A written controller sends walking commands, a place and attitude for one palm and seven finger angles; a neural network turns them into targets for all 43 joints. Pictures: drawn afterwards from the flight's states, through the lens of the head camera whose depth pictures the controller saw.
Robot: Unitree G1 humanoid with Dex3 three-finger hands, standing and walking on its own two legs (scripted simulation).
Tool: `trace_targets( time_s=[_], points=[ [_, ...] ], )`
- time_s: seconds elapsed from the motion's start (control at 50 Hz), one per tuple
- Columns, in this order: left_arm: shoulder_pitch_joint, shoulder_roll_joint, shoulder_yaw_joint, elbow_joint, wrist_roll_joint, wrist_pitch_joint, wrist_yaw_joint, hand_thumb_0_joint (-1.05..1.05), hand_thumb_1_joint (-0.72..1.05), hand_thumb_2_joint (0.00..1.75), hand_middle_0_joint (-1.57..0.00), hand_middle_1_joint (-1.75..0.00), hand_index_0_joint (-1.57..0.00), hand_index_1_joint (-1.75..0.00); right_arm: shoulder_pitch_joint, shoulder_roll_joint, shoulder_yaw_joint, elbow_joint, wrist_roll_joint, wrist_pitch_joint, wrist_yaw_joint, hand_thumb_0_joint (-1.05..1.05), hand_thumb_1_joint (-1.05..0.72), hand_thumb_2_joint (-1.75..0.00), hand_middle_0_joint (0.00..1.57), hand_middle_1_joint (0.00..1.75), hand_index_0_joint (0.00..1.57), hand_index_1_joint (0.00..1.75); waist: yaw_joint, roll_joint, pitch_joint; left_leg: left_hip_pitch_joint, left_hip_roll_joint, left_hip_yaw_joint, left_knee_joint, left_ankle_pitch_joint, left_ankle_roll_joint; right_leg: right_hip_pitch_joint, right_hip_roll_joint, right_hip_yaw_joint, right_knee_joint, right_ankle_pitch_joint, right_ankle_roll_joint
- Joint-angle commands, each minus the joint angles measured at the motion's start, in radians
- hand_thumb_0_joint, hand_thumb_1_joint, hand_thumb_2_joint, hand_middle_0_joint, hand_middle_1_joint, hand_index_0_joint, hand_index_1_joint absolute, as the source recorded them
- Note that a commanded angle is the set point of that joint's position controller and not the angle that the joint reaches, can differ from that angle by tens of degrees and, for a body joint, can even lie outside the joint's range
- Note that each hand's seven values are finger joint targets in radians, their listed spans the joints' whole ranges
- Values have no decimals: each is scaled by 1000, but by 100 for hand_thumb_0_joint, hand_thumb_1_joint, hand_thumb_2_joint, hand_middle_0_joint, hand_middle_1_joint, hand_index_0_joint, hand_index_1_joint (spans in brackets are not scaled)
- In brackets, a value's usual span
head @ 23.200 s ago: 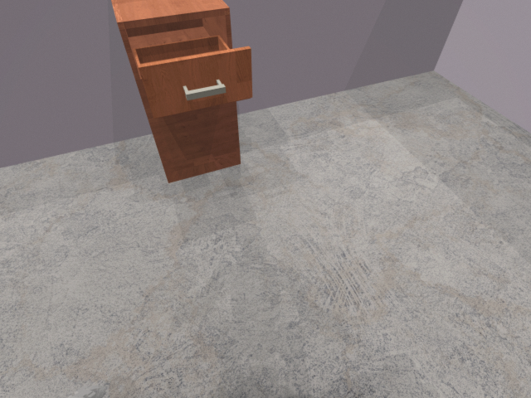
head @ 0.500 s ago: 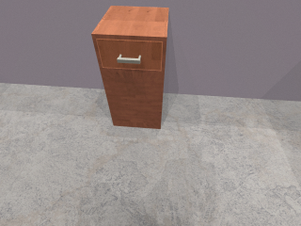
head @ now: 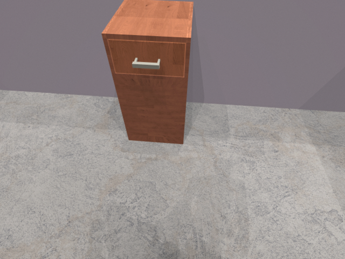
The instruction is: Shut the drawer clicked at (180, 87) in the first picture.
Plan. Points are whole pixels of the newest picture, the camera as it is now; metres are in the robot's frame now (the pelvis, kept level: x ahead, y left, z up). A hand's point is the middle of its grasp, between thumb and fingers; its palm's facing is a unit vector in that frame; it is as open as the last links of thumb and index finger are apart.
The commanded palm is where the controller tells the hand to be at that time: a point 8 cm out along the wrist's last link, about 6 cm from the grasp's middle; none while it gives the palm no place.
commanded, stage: look to check the result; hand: left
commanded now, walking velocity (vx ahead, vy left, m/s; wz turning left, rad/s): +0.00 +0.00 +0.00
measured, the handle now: (146, 62) +0.96 +0.17 -0.09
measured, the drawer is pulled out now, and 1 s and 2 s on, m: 0.00 0.00 0.00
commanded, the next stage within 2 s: stand and wait in 0.32 s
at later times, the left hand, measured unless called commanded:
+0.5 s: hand out of the picture +0.03 +0.19 -0.17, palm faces +0.01 -0.97 -0.23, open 7.4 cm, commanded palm none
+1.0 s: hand out of the picture +0.05 +0.18 -0.17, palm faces +0.00 -0.97 -0.24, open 7.4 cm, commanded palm none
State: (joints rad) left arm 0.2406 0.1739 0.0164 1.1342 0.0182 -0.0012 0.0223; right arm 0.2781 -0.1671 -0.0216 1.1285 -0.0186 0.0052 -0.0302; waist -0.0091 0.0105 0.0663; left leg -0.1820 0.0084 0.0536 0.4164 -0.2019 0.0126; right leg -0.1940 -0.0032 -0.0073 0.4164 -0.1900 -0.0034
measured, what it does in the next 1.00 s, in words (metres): stands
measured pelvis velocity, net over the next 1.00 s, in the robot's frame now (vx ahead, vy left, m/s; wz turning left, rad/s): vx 0.02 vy -0.01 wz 0.00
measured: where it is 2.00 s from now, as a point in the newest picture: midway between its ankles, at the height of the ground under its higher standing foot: outside the picture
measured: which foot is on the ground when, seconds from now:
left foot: down 0.00-1.00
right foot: down 0.00-1.00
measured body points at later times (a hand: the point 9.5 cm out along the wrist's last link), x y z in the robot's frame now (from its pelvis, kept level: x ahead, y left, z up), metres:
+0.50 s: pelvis +0.01 +0.00 +0.00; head +0.03 -0.01 +0.45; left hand +0.04 +0.24 -0.15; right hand +0.02 -0.24 -0.16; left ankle +0.02 +0.11 -0.74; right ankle +0.02 -0.12 -0.74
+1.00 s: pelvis +0.02 -0.01 +0.00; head +0.04 -0.02 +0.45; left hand +0.05 +0.24 -0.15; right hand +0.03 -0.25 -0.16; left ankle +0.02 +0.11 -0.74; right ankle +0.02 -0.12 -0.74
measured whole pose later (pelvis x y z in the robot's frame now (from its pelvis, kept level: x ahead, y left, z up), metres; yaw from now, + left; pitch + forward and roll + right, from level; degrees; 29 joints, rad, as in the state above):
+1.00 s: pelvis +0.02 -0.01 +0.00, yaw +0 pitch -2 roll +0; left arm 0.20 0.20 0.01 1.15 0.02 -0.01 0.02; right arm 0.22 -0.20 -0.01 1.15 -0.02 0.00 -0.03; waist -0.01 0.02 0.06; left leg -0.12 0.02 0.05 0.36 -0.20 0.00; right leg -0.14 0.01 -0.01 0.37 -0.20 -0.02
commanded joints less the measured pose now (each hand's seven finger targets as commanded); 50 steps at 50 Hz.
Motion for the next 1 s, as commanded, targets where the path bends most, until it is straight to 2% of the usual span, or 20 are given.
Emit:
trace_targets(
  time_s=[0.0, 0.2, 0.28, 0.38, 0.46, 0.66, 0.7, 0.82, 0.88, 0.92, 0.98],
  points=[
    [34, 129, 19, -29, -5, -19, 12, 0, 90, 90, -20, -30, -20, -30, 50, -102, -19, -24, 4, -14, -1, 0, -90, -90, 20, 30, 20, 30, -1, -1, -2, 18, 96, -96, -93, 35, 20, -38, -93, 83, -105, -1, -40],
    [16, 141, 18, -26, -6, -21, 11, 0, 90, 90, -20, -30, -20, -30, 19, -117, -17, -21, 3, -14, 0, 0, -90, -90, 20, 30, 20, 30, 0, -15, 1, 33, 96, -98, -99, 55, 17, -30, -95, 85, -115, 20, -38],
    [10, 147, 19, -28, -6, -22, 11, 0, 90, 90, -20, -30, -20, -30, 12, -126, -19, -22, 5, -16, -1, 0, -90, -90, 20, 30, 20, 30, 0, 3, -10, 40, 101, -98, -101, 66, 17, -21, -93, 87, -114, 36, -38],
    [4, 149, 19, -26, -6, -23, 11, 0, 90, 90, -20, -30, -20, -30, 3, -132, -19, -19, 5, -18, -2, 0, -90, -90, 20, 30, 20, 30, 1, -3, -13, 47, 102, -98, -104, 82, 16, -15, -94, 85, -110, 55, -37],
    [1, 150, 18, -25, -7, -22, 10, 0, 90, 90, -20, -30, -20, -30, 2, -132, -16, -14, 4, -17, -2, 0, -90, -90, 20, 30, 20, 30, 0, -4, -7, 45, 103, -97, -112, 58, 15, -14, -95, 88, -121, 30, -37],
    [2, 160, 20, -22, -7, -26, 11, 0, 90, 90, -20, -30, -20, -30, -2, -139, -17, -10, 5, -22, -4, 0, -90, -90, 20, 30, 20, 30, 1, -11, -41, 75, 106, -92, -106, 124, 15, 12, -98, 88, -108, 119, -39],
    [0, 162, 20, -20, -7, -26, 11, 0, 90, 90, -20, -30, -20, -30, -5, -136, -17, -10, 6, -21, -4, 0, -90, -90, 20, 30, 20, 30, 1, -13, -28, 72, 107, -89, -106, 124, 13, 9, -100, 83, -109, 125, -38],
    [-4, 165, 20, -20, -8, -28, 11, 0, 90, 90, -20, -30, -20, -30, -6, -145, -16, -9, 5, -21, -4, 0, -90, -90, 20, 30, 20, 30, 0, -5, -42, 79, 108, -87, -108, 123, 12, 20, -100, 88, -113, 129, -39],
    [-6, 163, 19, -21, -7, -25, 11, 0, 90, 90, -20, -30, -20, -30, -13, -147, -17, -10, 6, -19, -4, 0, -90, -90, 20, 30, 20, 30, 1, -4, -3, 65, 106, -91, -117, 100, 12, -3, -95, 92, -121, 94, -39],
    [-9, 164, 20, -20, -7, -25, 10, 0, 90, 90, -20, -30, -20, -30, -11, -144, -15, -9, 4, -20, -3, 0, -90, -90, 20, 30, 20, 30, 1, 6, -7, 65, 107, -90, -121, 87, 11, -1, -96, 93, -125, 75, -39],
    [-7, 166, 20, -22, -6, -26, 10, 0, 90, 90, -20, -30, -20, -30, -11, -151, -18, -11, 6, -20, -3, 0, -90, -90, 20, 30, 20, 30, -1, -14, -18, 74, 108, -89, -117, 93, 11, -1, -95, 94, -125, 85, -38]
  ],
)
